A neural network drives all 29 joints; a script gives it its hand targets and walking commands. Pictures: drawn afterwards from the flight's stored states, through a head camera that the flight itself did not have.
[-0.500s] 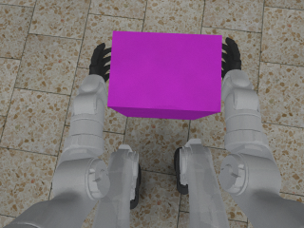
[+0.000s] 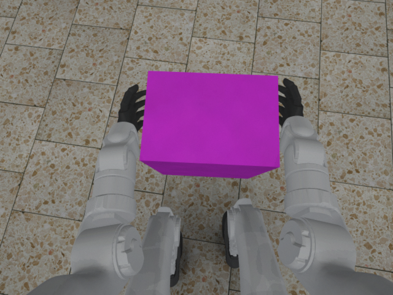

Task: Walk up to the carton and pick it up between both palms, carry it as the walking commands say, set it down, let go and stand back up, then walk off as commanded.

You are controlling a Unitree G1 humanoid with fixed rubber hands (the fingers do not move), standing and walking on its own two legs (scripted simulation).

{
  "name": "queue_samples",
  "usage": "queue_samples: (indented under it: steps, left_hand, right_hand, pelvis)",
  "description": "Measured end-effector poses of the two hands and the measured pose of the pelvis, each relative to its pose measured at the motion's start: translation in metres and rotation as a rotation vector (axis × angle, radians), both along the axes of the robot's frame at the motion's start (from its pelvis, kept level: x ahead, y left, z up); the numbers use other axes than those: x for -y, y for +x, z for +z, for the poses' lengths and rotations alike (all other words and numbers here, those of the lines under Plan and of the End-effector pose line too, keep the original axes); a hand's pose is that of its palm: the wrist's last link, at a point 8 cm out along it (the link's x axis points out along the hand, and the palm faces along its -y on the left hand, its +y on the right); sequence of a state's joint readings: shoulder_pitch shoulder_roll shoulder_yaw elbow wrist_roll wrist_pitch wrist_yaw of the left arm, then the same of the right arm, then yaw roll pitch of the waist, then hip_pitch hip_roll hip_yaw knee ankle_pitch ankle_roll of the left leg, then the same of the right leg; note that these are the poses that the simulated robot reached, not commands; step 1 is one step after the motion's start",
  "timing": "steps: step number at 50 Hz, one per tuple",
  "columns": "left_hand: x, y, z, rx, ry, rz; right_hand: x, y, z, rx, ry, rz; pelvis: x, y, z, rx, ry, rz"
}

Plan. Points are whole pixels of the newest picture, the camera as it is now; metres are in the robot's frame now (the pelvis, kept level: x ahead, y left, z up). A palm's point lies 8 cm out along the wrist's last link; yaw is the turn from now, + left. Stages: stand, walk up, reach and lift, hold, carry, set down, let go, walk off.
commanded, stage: reach and lift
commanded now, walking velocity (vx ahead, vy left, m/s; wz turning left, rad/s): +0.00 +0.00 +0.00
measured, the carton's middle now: (208, 135) +0.43 -0.02 -0.12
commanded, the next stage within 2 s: none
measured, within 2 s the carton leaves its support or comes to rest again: neither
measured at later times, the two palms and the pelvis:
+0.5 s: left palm (114, 116) +0.43 +0.14 +0.02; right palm (308, 111) +0.42 -0.19 +0.02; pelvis +0.02 +0.00 +0.07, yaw -1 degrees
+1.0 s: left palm (90, 106) +0.41 +0.14 +0.10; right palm (335, 102) +0.40 -0.19 +0.10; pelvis +0.05 +0.00 +0.14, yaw -1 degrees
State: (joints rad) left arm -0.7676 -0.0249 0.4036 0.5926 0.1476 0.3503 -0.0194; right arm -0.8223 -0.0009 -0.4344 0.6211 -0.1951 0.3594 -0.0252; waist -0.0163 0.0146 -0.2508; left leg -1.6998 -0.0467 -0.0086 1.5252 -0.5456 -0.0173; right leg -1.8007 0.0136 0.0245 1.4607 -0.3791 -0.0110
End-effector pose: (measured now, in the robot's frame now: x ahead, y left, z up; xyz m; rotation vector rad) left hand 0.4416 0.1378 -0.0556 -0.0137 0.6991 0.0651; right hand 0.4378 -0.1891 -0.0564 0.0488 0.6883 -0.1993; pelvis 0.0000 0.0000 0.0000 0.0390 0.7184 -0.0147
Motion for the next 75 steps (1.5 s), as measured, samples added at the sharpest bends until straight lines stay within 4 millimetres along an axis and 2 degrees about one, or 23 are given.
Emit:
queue_samples:
  steps: [51, 75]
  left_hand:
    - [-0.003, -0.033, 0.163, -0.015, 0.009, -0.015]
    - [-0.006, -0.052, 0.232, 0.002, 0.025, -0.026]
  right_hand:
    - [-0.002, -0.038, 0.158, -0.018, 0.0, 0.007]
    - [-0.005, -0.055, 0.228, 0.0, 0.002, 0.014]
  pelvis:
    - [-0.002, 0.05, 0.14, 0.281, -0.023, 0.0]
    - [-0.003, 0.065, 0.187, 0.498, -0.034, -0.001]
